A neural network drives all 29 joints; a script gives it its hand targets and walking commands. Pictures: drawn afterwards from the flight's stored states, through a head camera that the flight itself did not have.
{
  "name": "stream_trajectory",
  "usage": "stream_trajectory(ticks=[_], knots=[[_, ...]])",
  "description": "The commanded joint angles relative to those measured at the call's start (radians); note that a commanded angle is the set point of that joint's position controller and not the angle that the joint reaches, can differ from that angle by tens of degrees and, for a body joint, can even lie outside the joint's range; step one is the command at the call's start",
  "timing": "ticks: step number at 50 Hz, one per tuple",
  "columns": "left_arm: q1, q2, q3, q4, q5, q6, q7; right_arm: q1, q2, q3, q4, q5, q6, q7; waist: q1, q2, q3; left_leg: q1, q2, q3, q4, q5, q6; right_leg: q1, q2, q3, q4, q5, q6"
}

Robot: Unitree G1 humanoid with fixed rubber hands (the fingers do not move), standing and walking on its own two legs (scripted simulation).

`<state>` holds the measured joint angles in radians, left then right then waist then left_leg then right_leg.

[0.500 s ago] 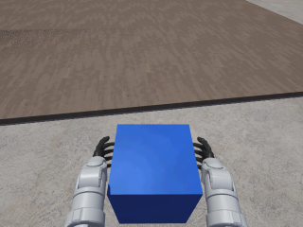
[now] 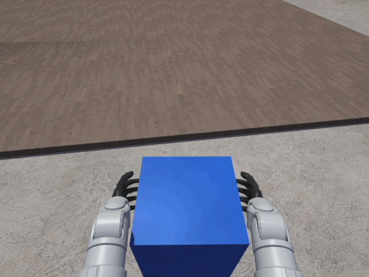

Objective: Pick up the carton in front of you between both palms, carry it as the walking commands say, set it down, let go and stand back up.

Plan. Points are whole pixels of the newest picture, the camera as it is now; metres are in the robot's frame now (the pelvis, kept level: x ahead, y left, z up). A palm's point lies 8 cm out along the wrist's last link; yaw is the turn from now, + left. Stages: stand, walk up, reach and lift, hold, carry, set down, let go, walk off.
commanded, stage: reach and lift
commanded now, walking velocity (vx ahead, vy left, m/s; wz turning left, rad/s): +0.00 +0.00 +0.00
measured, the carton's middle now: (186, 220) +0.28 +0.00 -0.04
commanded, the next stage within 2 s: hold in 0.16 s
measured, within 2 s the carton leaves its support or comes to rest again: neither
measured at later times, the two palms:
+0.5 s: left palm (118, 203) +0.28 +0.15 +0.05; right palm (257, 203) +0.28 -0.15 +0.05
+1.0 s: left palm (118, 201) +0.28 +0.15 +0.05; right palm (256, 201) +0.28 -0.15 +0.05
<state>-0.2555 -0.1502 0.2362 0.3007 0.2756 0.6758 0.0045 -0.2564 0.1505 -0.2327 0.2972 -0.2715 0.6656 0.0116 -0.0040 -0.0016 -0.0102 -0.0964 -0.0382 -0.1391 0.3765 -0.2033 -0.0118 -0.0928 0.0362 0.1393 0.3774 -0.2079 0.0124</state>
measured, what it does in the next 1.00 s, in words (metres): stands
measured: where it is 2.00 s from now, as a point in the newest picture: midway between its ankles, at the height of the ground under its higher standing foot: outside the picture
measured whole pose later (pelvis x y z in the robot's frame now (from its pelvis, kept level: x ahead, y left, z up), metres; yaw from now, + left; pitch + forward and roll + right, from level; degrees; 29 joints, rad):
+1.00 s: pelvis -0.01 +0.00 +0.00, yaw +0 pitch -7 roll +0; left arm -0.28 -0.15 0.24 0.24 0.28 0.76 0.00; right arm -0.28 0.16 -0.23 0.24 -0.28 0.75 0.02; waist 0.00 0.00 0.01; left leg -0.04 -0.03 -0.13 0.36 -0.19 -0.01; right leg -0.04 0.03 0.13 0.36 -0.19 0.01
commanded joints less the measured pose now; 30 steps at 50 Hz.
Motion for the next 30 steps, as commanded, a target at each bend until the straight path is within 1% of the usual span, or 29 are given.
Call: stream_trajectory(ticks=[1, 8, 11, 13, 17, 19, 24, 30], knots=[[-0.471, -0.936, -0.553, -0.048, -0.253, -0.027, -0.247, -0.441, 0.941, 0.541, -0.026, 0.238, -0.015, 0.231, 0.000, 0.002, -0.242, 0.074, -0.064, 0.064, -0.042, 0.243, -0.008, 0.070, 0.064, -0.065, -0.041, 0.254, 0.008], [-0.476, -0.930, -0.562, -0.075, -0.261, -0.011, -0.246, -0.445, 0.938, 0.552, -0.054, 0.245, 0.001, 0.230, 0.000, 0.001, -0.232, 0.079, -0.063, 0.064, -0.048, 0.229, -0.008, 0.076, 0.064, -0.065, -0.046, 0.244, 0.009], [-0.482, -0.938, -0.611, -0.139, -0.292, 0.004, -0.243, -0.453, 0.949, 0.603, -0.117, 0.276, 0.016, 0.227, 0.001, 0.001, -0.272, 0.108, -0.063, 0.062, -0.052, 0.274, -0.010, 0.103, 0.064, -0.063, -0.050, 0.290, 0.011], [-0.470, -0.923, -0.617, -0.162, -0.297, 0.026, -0.237, -0.442, 0.936, 0.611, -0.138, 0.281, 0.038, 0.222, 0.003, -0.001, -0.266, 0.117, -0.063, 0.062, -0.059, 0.279, -0.011, 0.114, 0.063, -0.060, -0.057, 0.297, 0.013], [-0.455, -0.878, -0.559, -0.110, -0.258, 0.059, -0.235, -0.425, 0.890, 0.547, -0.088, 0.243, 0.070, 0.219, 0.002, -0.002, -0.145, 0.075, -0.059, 0.073, -0.081, 0.148, -0.006, 0.072, 0.059, -0.064, -0.081, 0.160, 0.008], [-0.479, -0.881, -0.549, -0.095, -0.255, 0.060, -0.241, -0.449, 0.894, 0.537, -0.073, 0.240, 0.071, 0.224, 0.002, 0.001, -0.130, 0.065, -0.057, 0.075, -0.082, 0.110, -0.004, 0.058, 0.058, -0.068, -0.083, 0.120, 0.004], [-0.545, -0.905, -0.558, -0.101, -0.263, 0.053, -0.247, -0.514, 0.917, 0.546, -0.074, 0.250, 0.065, 0.232, 0.002, 0.004, -0.175, 0.074, -0.056, 0.075, -0.071, 0.107, -0.004, 0.063, 0.057, -0.072, -0.073, 0.118, 0.003], [-0.573, -0.910, -0.551, -0.079, -0.260, 0.049, -0.248, -0.543, 0.920, 0.541, -0.055, 0.245, 0.060, 0.233, 0.001, 0.003, -0.181, 0.070, -0.054, 0.077, -0.067, 0.075, -0.004, 0.053, 0.055, -0.075, -0.067, 0.083, 0.002]])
